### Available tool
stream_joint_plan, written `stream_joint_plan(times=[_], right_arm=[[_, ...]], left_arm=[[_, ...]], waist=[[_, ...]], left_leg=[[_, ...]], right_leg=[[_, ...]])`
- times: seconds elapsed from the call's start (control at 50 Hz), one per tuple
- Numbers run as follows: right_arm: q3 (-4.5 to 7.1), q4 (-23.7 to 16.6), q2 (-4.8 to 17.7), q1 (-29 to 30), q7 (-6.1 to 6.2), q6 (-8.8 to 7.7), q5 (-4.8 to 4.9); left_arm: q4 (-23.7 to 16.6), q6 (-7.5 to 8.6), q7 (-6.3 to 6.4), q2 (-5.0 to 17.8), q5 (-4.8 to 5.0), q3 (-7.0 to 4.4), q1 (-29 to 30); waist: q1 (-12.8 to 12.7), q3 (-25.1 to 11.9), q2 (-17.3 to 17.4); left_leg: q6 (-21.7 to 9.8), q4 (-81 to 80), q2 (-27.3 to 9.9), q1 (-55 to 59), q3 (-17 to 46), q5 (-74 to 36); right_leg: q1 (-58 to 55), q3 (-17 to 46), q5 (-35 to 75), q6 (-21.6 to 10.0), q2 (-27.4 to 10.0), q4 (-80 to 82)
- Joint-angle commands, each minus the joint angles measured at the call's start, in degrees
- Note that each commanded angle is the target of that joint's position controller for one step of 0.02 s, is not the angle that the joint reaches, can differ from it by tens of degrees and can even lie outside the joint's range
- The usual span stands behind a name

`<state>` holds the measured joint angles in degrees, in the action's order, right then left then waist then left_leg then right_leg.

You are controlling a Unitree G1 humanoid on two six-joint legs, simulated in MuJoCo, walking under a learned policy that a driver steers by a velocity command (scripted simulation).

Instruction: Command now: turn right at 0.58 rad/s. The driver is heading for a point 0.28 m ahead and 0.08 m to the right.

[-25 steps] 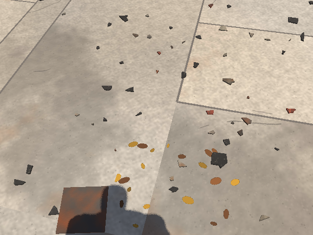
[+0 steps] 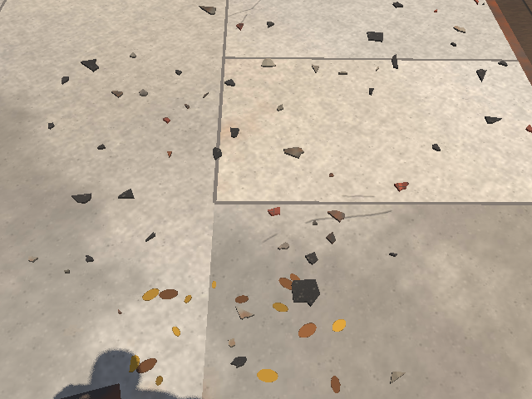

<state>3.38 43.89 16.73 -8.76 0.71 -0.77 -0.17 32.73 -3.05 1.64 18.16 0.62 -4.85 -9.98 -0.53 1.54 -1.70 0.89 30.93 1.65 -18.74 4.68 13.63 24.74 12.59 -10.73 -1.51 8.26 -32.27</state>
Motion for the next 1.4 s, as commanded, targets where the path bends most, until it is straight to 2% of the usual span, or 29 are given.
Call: stream_joint_plan(times=[0.02, 0.06, 0.1, 0.16, 0.24, 0.38, 0.4, 0.42, 0.44, 0.46, 0.5, 0.52, 0.64, 0.74, 0.8, 0.84, 0.86, 0.88, 0.94, 1.02, 1.1, 1.14, 1.16, 1.18, 1.2, 1.22, 1.28, 1.34, 1.4], right_arm=[[3.83, -3.33, 13.76, -2.49, 0.04, -0.51, -2.97], [2.38, -5.9, 7.88, 3.75, 0.8, -0.64, -1.63], [1.76, -6.37, 6.31, 4.31, 1.31, -0.3, -0.13], [1.84, -5.9, 6.96, 0.88, 1.86, 0.69, -0.68], [3.03, -5.52, 10.03, -1.15, 1.74, 1.5, -0.49], [3.91, -4.9, 11.59, 1.27, 0.43, 1.14, 2.17], [3.44, -3.66, 9.59, -1.49, 0.25, 0.85, 2.12], [2.52, -4.28, 6.32, -2.61, 0.0, 0.67, -0.13], [1.53, -8.24, 4.53, 2.19, 0.4, 0.39, -1.8], [2.58, -8.31, 7.76, 5.56, 0.78, 0.36, -1.0], [3.2, -6.7, 8.32, 3.84, 1.14, 0.77, 0.15], [3.41, -6.37, 8.8, 3.23, 1.47, 1.0, -0.34], [2.09, -5.43, 5.36, 1.73, 0.76, 1.0, 0.1], [1.73, -6.32, 5.73, 2.67, 0.03, 0.79, 0.48], [1.43, -5.93, 4.57, 0.3, -0.54, 0.13, 0.43], [1.34, -6.02, 6.24, -1.87, -0.6, -0.55, -1.22], [1.77, -5.92, 9.62, -1.01, -0.4, -0.62, -1.67], [1.2, -5.31, 6.84, -0.48, -0.62, -0.65, -1.15], [1.99, -4.7, 9.91, -3.76, 0.06, -0.53, -0.1], [2.01, -3.9, 9.48, -7.44, 0.79, -1.19, 1.16], [2.1, -4.59, 9.81, -4.4, -0.05, -0.48, 2.1], [1.07, -4.6, 6.82, -4.74, -0.56, -0.61, 1.49], [-0.26, -5.45, 2.83, -3.3, -0.92, -1.09, 0.57], [-1.08, -8.52, 0.69, -2.99, -0.72, -2.07, -0.35], [0.18, -8.99, 5.21, -1.03, -0.13, -2.55, 0.54], [1.1, -8.34, 7.67, -2.23, -0.17, -2.6, 1.21], [1.07, -6.57, 6.2, -2.56, -0.63, -1.94, 0.32], [-0.19, -5.91, 2.08, -2.0, -1.28, -1.73, 0.32], [-0.64, -6.56, 1.75, 1.63, -1.38, -1.48, 0.31]], left_arm=[[-6.16, 1.33, -0.12, 7.1, 0.12, -2.26, -0.37], [-2.79, 1.26, -0.41, 10.69, -0.04, -3.73, -3.28], [-1.22, 0.11, -0.18, 7.51, -0.06, -2.99, -4.85], [-3.21, -0.04, -0.57, 4.98, 0.91, -1.83, -0.23], [-5.22, 0.1, -1.35, 3.39, 0.49, -0.73, 3.21], [-3.97, -0.59, -2.61, 4.48, 0.62, -1.65, -1.82], [-3.2, -0.56, -2.18, 5.95, 0.49, -2.37, -3.99], [-3.52, -0.32, -1.37, 11.45, 0.58, -3.91, -6.31], [-4.64, 0.55, -1.39, 16.39, -1.2, -4.47, -6.11], [-4.44, 1.91, -1.87, 12.61, -2.14, -3.57, -6.95], [-3.75, 2.91, -1.36, 9.93, -0.94, -2.55, -1.14], [-3.99, 2.7, -1.01, 8.7, 0.06, -1.99, 1.3], [-3.06, 2.21, 0.04, 7.18, -0.8, -0.87, 1.75], [-1.67, 1.82, -0.67, 7.61, -1.21, -0.57, 1.66], [-0.82, 1.84, -1.04, 5.66, -0.58, 0.47, 3.53], [0.46, 2.48, -1.02, 2.62, -1.25, 1.56, 0.65], [0.99, 2.97, -1.24, 1.56, -2.04, 1.75, -3.46], [1.06, 2.96, -1.04, 1.97, -2.15, 1.78, -1.92], [0.32, 3.24, -0.88, 4.69, -0.52, 0.44, 4.13], [0.58, 5.42, -2.26, 2.25, 0.69, 0.75, 4.1], [3.63, 6.8, -3.54, 0.74, 0.36, 0.78, -0.62], [5.91, 6.49, -3.24, 1.74, 0.37, 0.15, -6.7], [6.2, 6.46, -2.58, 3.92, 0.23, -0.35, -10.81], [5.57, 6.07, -2.28, 12.28, -0.51, -2.1, -12.53], [6.14, 6.37, -2.39, 11.22, -1.09, -2.02, -14.23], [6.11, 6.86, -2.33, 8.23, -0.96, -0.89, -12.12], [5.81, 6.85, -1.86, 5.33, -0.14, 0.3, -6.82], [6.66, 5.8, -0.66, 4.39, -0.99, 0.84, -5.23], [8.01, 4.93, -0.21, 6.16, -0.9, 0.46, -6.13]], waist=[[-0.16, -4.42, 19.54], [-1.74, -3.68, 10.26], [-1.13, -2.9, 8.87], [1.62, -2.49, 10.44], [3.91, -4.56, 12.4], [0.28, -5.68, 12.02], [-0.27, -6.55, 8.38], [0.14, -7.97, -5.0], [-0.78, -8.09, -17.46], [-4.21, -10.55, -9.86], [-0.42, -6.54, -5.24], [0.47, -5.55, -5.46], [0.41, -7.4, -6.22], [-1.27, -5.27, -7.29], [0.96, -4.73, -6.13], [1.06, -6.29, -0.79], [-3.09, -7.5, 9.02], [-2.05, -7.54, 12.91], [2.42, 2.31, 15.08], [3.55, 3.19, 11.65], [0.38, -0.11, 10.34], [-2.33, -2.39, 8.2], [-3.96, -4.27, 2.62], [-3.12, -5.77, -12.87], [-4.99, -3.8, -11.2], [-3.03, -1.18, -6.81], [-0.92, -0.53, -4.22], [0.32, -2.2, -4.18], [-0.96, -3.14, -5.43]], left_leg=[[-15.67, -16.08, -24.83, 7.81, 26.34, -11.58], [-12.93, -13.2, -20.16, 7.12, 15.99, -14.35], [-11.18, -11.81, -16.58, 9.46, 9.25, -16.99], [-12.23, -12.28, -15.01, 13.34, 3.52, -19.65], [-13.35, -11.59, -17.62, 16.82, 1.08, -22.06], [-9.49, -4.85, -18.85, 12.2, -4.16, -21.69], [-5.9, 0.3, -16.81, 7.79, -7.2, -16.51], [-0.29, 14.83, -11.4, -5.18, -12.75, 0.73], [3.36, 27.21, -3.05, -20.34, -10.24, 24.61], [3.44, 36.09, -3.57, -20.6, -2.58, 25.15], [2.59, 36.12, -5.04, -20.21, -0.77, 15.55], [3.01, 34.4, -5.06, -19.86, -0.63, 12.05], [4.65, 23.22, -3.35, -11.77, -2.25, 5.13], [3.39, 12.34, -3.07, -4.09, -2.81, 7.84], [1.84, -0.51, -2.54, 3.11, -3.65, 2.02], [-0.74, -9.49, -7.95, 13.84, 1.65, -16.19], [-5.1, -8.51, -13.16, 14.29, 6.76, -16.54], [-9.57, -11.88, -14.49, 8.42, 10.18, 1.72], [-11.5, -20.29, -17.19, 5.71, 17.83, 29.17], [-12.53, -21.09, -18.3, 12.05, 17.53, 21.0], [-10.99, -17.4, -12.7, 4.53, 6.75, 10.06], [-8.52, -11.06, -10.95, -1.57, 4.36, 7.25], [-4.74, 0.12, -7.05, -5.69, -0.06, 5.42], [-0.21, 15.36, -0.76, -16.46, -6.68, 12.49], [0.88, 26.76, -1.67, -22.13, -3.15, 22.0], [0.41, 32.16, -3.82, -24.31, -1.17, 20.17], [0.26, 28.77, -6.34, -21.93, -2.04, 9.64], [1.61, 18.57, -4.91, -12.9, -4.58, 2.02], [1.68, 8.46, -3.16, -5.87, -6.16, -3.69]], right_leg=[[11.71, -3.97, -25.06, 1.18, 0.57, -19.61], [11.02, -3.36, -17.86, 3.6, -3.33, -32.08], [13.05, -4.83, -13.53, 5.63, -4.12, -38.44], [14.29, -9.12, -10.62, 7.22, -6.17, -33.57], [9.14, -11.67, -12.3, 7.57, -9.29, -21.47], [-8.69, -17.2, -2.13, 1.45, -7.52, 4.69], [-16.17, -15.27, 4.63, -0.57, -7.07, 10.18], [-27.26, -0.38, 22.99, -4.59, -17.48, 11.55], [-27.97, 17.85, 33.72, -17.02, -30.44, 10.86], [-25.86, 16.41, 29.62, -19.9, -30.06, 12.24], [-21.11, 7.2, 20.37, -13.33, -22.9, 12.26], [-19.55, 5.76, 19.71, -11.66, -21.32, 12.19], [-17.17, 2.94, 18.77, -11.36, -18.45, 11.51], [-13.13, 6.68, 11.6, -12.22, -19.3, 10.9], [-11.37, 7.67, 11.02, -10.46, -17.83, 8.55], [-7.28, 5.16, 3.28, -4.6, -13.36, 5.45], [-5.46, -1.94, -8.55, -1.28, -7.22, 1.99], [-8.47, -6.32, -12.68, 1.07, -5.9, 0.83], [0.71, -12.2, -15.38, 1.76, -5.21, -9.95], [7.87, -11.13, -18.98, 0.09, -9.19, -13.23], [-11.54, -16.79, -4.2, -0.43, -5.83, 4.07], [-23.61, -15.45, -0.78, -0.71, -6.07, 7.86], [-29.4, -6.06, -1.37, -2.42, -13.12, 11.71], [-33.72, 12.87, 2.21, -9.45, -25.54, 15.35], [-30.97, 21.27, 5.4, -16.42, -30.85, 17.71], [-29.99, 17.14, 10.3, -16.26, -29.77, 16.58], [-27.39, 2.82, 27.35, -11.03, -23.12, 16.38], [-22.6, -5.69, 36.78, -9.63, -18.67, 15.94], [-20.36, -7.91, 39.75, -9.24, -18.15, 14.84]])
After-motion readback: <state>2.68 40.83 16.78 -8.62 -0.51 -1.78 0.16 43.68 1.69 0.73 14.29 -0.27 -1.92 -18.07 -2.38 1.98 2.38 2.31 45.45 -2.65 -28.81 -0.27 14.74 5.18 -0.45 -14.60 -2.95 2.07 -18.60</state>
